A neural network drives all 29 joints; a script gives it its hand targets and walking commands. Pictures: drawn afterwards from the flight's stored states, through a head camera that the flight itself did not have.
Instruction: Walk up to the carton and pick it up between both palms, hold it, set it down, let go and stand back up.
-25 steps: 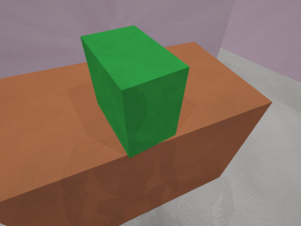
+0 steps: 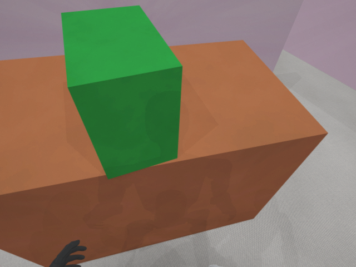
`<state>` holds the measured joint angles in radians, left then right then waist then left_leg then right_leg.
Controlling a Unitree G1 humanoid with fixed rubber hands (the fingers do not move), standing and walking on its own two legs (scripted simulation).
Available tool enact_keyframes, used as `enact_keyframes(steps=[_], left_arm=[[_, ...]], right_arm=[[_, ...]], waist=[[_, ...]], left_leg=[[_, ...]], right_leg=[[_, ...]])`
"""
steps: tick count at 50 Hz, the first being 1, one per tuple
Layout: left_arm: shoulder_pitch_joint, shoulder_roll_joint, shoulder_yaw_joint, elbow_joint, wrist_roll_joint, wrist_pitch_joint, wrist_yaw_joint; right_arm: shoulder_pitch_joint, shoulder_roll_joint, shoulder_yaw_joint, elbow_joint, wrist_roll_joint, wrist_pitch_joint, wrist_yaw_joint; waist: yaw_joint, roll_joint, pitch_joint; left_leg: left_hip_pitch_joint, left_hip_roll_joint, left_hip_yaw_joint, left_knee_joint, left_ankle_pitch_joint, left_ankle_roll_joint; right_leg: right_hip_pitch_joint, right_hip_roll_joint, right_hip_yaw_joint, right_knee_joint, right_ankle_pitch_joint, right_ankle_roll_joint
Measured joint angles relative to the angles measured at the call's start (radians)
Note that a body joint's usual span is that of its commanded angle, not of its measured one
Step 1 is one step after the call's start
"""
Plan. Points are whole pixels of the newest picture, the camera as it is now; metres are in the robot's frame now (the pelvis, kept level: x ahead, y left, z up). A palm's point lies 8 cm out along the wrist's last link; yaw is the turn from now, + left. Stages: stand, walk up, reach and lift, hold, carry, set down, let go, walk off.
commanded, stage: walk up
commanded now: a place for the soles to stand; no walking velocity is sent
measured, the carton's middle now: (123, 91) +0.50 +0.11 +0.14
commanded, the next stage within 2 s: none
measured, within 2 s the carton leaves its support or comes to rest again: neither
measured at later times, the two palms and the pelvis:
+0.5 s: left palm out of the picture -0.02 +0.19 -0.08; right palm (282, 240) +0.20 -0.27 -0.09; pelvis +0.04 -0.07 +0.03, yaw +15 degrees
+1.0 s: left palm out of the picture -0.02 +0.18 -0.09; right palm (281, 242) +0.20 -0.27 -0.10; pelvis +0.04 -0.07 +0.03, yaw +22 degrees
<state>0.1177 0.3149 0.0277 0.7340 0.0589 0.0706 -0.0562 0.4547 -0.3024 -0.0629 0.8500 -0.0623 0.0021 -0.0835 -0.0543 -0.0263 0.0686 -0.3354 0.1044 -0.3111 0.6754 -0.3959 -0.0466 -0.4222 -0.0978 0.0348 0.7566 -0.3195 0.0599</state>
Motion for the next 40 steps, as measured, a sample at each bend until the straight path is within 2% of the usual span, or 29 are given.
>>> enact_keyframes(steps=[1, 2, 4, 7, 10, 14, 20, 25, 28, 30, 32, 34, 37, 40], left_arm=[[0.001, -0.021, -0.004, 0.000, -0.005, -0.007, 0.006], [0.013, -0.039, -0.013, 0.003, -0.015, -0.010, 0.013], [0.054, -0.066, -0.032, 0.028, -0.035, -0.006, 0.025], [0.118, -0.082, -0.044, 0.064, -0.039, -0.003, 0.040], [0.172, -0.081, -0.038, 0.084, -0.034, -0.026, 0.053], [0.224, -0.082, -0.032, 0.096, -0.029, -0.071, 0.082], [0.256, -0.092, -0.033, 0.107, -0.019, -0.102, 0.099], [0.244, -0.070, -0.035, 0.104, -0.015, -0.089, 0.085], [0.248, -0.052, -0.041, 0.102, -0.020, -0.070, 0.073], [0.240, -0.035, -0.043, 0.110, -0.026, -0.052, 0.065], [0.234, -0.031, -0.046, 0.108, -0.033, -0.029, 0.063], [0.226, -0.034, -0.049, 0.106, -0.034, -0.015, 0.064], [0.205, -0.049, -0.051, 0.097, -0.037, -0.028, 0.063], [0.196, -0.062, -0.047, 0.088, -0.040, -0.048, 0.063]], right_arm=[[-0.027, -0.015, -0.004, -0.012, -0.001, 0.009, 0.001], [-0.056, -0.025, -0.008, -0.024, 0.001, 0.016, -0.001], [-0.106, -0.028, -0.010, -0.059, 0.011, 0.016, -0.009], [-0.165, -0.019, -0.003, -0.098, 0.018, -0.005, 0.008], [-0.177, -0.004, 0.008, -0.112, 0.014, -0.005, 0.034], [-0.188, 0.009, 0.015, -0.102, 0.007, 0.026, 0.061], [-0.216, 0.028, 0.016, -0.063, 0.011, 0.053, 0.091], [-0.246, 0.071, 0.040, -0.046, 0.020, 0.039, 0.102], [-0.259, 0.085, 0.049, -0.048, 0.022, 0.017, 0.098], [-0.274, 0.097, 0.050, -0.044, 0.024, 0.009, 0.090], [-0.271, 0.100, 0.058, -0.047, 0.043, 0.003, 0.077], [-0.256, 0.098, 0.061, -0.038, 0.057, 0.007, 0.060], [-0.233, 0.086, 0.060, -0.025, 0.054, 0.017, 0.046], [-0.221, 0.076, 0.060, -0.007, 0.050, 0.026, 0.049]], waist=[[0.009, 0.022, 0.018], [0.019, 0.031, 0.029], [0.049, 0.029, 0.029], [0.071, 0.031, 0.028], [0.092, 0.028, 0.011], [0.104, 0.032, 0.004], [0.098, 0.057, 0.021], [0.104, 0.032, 0.036], [0.107, 0.022, 0.028], [0.105, -0.009, 0.036], [0.093, -0.017, 0.034], [0.077, -0.016, 0.021], [0.058, -0.008, 0.013], [0.047, 0.003, 0.002]], left_leg=[[-0.033, -0.012, -0.011, 0.106, -0.075, 0.014], [-0.069, -0.044, 0.008, 0.218, -0.154, 0.017], [-0.138, -0.109, 0.091, 0.391, -0.207, 0.018], [-0.215, -0.162, 0.203, 0.516, -0.130, 0.015], [-0.236, -0.193, 0.259, 0.534, -0.054, 0.009], [-0.207, -0.200, 0.268, 0.471, 0.017, -0.007], [-0.163, -0.152, 0.240, 0.312, 0.103, -0.007], [-0.076, -0.111, 0.294, 0.083, 0.119, 0.019], [0.002, -0.116, 0.335, -0.061, 0.213, 0.053], [0.006, -0.137, 0.338, -0.054, 0.132, 0.073], [-0.009, -0.139, 0.325, -0.026, 0.125, 0.083], [-0.002, -0.136, 0.306, -0.044, 0.141, 0.091], [0.018, -0.135, 0.282, -0.098, 0.176, 0.087], [0.023, -0.135, 0.267, -0.117, 0.193, 0.079]], right_leg=[[-0.005, 0.013, -0.021, 0.048, -0.017, -0.002], [-0.003, 0.013, -0.035, 0.080, -0.043, -0.005], [0.019, 0.009, -0.044, 0.064, -0.060, -0.021], [0.085, 0.015, -0.081, -0.049, -0.005, -0.048], [0.137, 0.023, -0.123, -0.140, 0.020, -0.071], [0.190, 0.022, -0.165, -0.205, 0.032, -0.087], [0.249, -0.011, -0.234, -0.238, 0.020, -0.078], [0.264, -0.047, -0.287, -0.195, -0.023, -0.065], [0.238, -0.065, -0.313, -0.108, -0.078, -0.047], [0.208, -0.089, -0.295, -0.027, -0.133, -0.042], [0.162, -0.052, -0.218, 0.085, -0.269, -0.052], [0.124, -0.010, -0.159, 0.155, -0.339, -0.062], [0.099, 0.016, -0.111, 0.119, -0.299, -0.067], [0.102, 0.030, -0.099, 0.036, -0.207, -0.067]])
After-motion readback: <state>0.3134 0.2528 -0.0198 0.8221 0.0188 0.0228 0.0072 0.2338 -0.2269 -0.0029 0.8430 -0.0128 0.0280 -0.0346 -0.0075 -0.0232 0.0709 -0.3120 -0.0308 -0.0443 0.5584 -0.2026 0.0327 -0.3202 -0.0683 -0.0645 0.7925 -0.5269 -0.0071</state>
